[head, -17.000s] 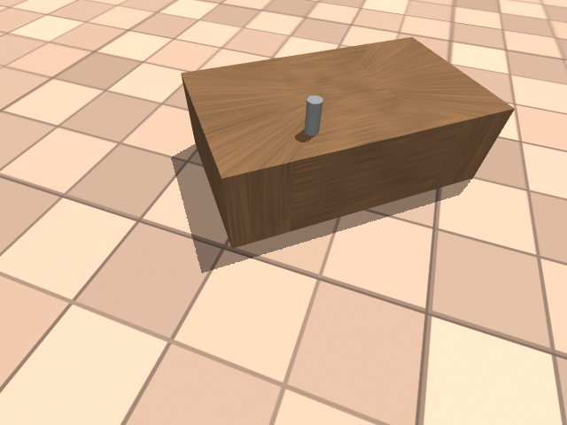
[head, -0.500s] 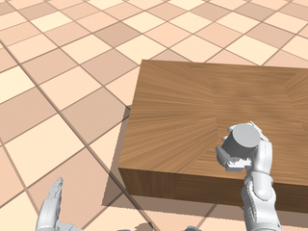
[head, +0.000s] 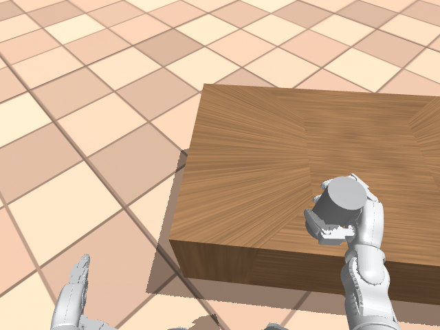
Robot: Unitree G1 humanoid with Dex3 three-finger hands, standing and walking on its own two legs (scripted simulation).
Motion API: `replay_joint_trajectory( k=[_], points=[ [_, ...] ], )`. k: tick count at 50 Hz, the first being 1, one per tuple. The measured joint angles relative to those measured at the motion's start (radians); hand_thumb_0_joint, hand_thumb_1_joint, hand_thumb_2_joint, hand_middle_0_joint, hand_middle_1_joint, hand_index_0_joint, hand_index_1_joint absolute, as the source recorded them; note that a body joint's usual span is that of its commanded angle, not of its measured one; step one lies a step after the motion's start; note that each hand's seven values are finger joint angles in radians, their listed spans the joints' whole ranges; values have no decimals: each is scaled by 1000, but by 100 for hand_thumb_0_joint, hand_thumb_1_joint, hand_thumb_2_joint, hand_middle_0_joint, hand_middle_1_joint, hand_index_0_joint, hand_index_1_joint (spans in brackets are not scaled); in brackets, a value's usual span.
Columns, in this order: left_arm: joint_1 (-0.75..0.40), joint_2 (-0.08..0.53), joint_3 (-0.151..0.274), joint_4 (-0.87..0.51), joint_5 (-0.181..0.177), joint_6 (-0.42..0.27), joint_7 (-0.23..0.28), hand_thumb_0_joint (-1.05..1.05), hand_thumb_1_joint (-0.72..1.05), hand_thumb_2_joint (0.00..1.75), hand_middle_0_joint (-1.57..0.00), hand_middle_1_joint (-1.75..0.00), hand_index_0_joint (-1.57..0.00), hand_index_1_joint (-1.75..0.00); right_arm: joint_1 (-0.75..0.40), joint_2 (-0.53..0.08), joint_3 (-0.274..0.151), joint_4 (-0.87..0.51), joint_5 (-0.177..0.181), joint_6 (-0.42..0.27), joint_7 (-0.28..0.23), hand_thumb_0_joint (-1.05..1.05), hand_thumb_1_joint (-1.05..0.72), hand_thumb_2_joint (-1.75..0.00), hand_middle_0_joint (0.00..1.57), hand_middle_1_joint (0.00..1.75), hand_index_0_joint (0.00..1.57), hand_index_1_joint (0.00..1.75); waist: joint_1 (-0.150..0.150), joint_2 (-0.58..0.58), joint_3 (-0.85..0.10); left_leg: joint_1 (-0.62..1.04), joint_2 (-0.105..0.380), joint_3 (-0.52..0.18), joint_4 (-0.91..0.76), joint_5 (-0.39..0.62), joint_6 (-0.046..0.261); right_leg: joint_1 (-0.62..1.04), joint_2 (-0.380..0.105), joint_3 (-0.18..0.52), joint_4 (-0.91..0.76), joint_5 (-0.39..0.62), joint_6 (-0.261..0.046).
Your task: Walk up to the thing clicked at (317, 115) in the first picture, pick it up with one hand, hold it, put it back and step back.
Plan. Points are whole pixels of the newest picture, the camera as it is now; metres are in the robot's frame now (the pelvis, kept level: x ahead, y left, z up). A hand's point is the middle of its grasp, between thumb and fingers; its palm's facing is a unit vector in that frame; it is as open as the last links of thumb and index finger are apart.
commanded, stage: hold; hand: right
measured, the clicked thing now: (332, 211) +0.33 -0.18 +0.04
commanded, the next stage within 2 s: crouch in 1.04 s
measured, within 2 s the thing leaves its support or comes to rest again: neither
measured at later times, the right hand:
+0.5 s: hand (328, 202) +0.34 -0.17 +0.04, palm faces +0.21 +0.98 +0.01, open 8.5 cm
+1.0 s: hand (329, 203) +0.34 -0.17 +0.05, palm faces +0.21 +0.98 +0.00, open 8.5 cm
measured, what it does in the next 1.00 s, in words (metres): stands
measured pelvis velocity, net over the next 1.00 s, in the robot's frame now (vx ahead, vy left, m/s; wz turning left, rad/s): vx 0.00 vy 0.00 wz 0.00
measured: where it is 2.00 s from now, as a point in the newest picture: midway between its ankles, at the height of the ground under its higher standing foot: outside the picture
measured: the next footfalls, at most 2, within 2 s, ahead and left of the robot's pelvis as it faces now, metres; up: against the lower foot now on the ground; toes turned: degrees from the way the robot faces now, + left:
none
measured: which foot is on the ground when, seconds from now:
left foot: down 0.00-1.00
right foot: down 0.00-1.00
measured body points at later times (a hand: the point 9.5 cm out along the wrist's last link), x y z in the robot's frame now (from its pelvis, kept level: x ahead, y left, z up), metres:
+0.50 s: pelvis +0.00 +0.00 +0.00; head +0.04 -0.01 +0.45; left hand +0.15 +0.27 -0.05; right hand +0.32 -0.22 +0.04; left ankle -0.01 +0.14 -0.70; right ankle +0.04 -0.13 -0.70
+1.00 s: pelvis +0.00 +0.00 +0.00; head +0.04 +0.00 +0.45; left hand +0.15 +0.27 -0.05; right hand +0.32 -0.22 +0.05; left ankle -0.01 +0.14 -0.70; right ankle +0.04 -0.13 -0.70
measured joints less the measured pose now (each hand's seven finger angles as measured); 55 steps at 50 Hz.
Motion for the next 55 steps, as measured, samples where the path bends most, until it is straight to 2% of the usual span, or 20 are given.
replay_joint_trajectory(
  k=[9, 15, 22, 33, 40, 49, 55],
  points=[
    [-6, -23, -10, -5, 1, 2, -6, -1, -54, 6, -6, -5, -6, -6, 4, -15, -5, -22, -5, -8, -12, 0, 26, -114, 75, 114, 82, 117, -3, -8, -1, 4, 2, 6, 2, -4, 0, -1, 2, 7, 7, -4, 0],
    [3, -16, -4, 14, -4, 7, -4, -1, -54, 6, -6, -5, -6, -6, -20, -15, -1, -24, 8, 3, 1, 0, 26, -114, 75, 114, 82, 117, -7, -20, -8, -3, 6, 4, 4, -4, -3, -7, 7, 4, 5, -2, -3],
    [-8, 0, 7, 11, -10, 18, 1, -1, -54, 6, -6, -5, -6, -6, -60, -9, -11, 25, 7, 21, 0, 0, 26, -114, 75, 114, 82, 117, 2, -11, -4, -4, 4, -4, 4, -2, -2, -1, 4, -4, -1, 0, -2],
    [-6, -11, -5, -5, -1, 21, -8, -1, -54, 5, -5, -5, -5, -5, -13, -3, -3, 18, -6, -4, -12, 0, 26, -114, 75, 114, 83, 117, 3, -3, 1, -2, -2, -1, 6, -5, 3, 1, -2, 0, 1, -3, 3],
    [4, -8, -4, -20, -2, 12, -2, -1, -54, 5, -6, -5, -6, -6, 9, -10, 2, -24, 1, -10, -12, 0, 26, -115, 75, 114, 83, 117, -4, -11, -2, 4, 1, 3, 3, -6, 4, 6, 1, 3, -2, -1, 4],
    [-4, -6, 2, 13, -7, 16, -3, -1, -54, 5, -6, -5, -6, -6, -34, -6, -1, 1, 5, 12, 2, 0, 26, -115, 75, 114, 83, 117, -3, -15, -9, -1, 2, 2, 7, -4, 3, 2, 3, 3, -2, 2, 3],
    [-7, 0, 8, 8, -8, 20, 0, -1, -53, 5, -6, -5, -6, -5, -52, -6, -7, 19, 4, 21, -6, 0, 26, -115, 76, 114, 83, 117, 2, -9, 8, 2, 1, -2, 3, 2, 4, 9, 1, -2, -10, 9, 4]
  ],
)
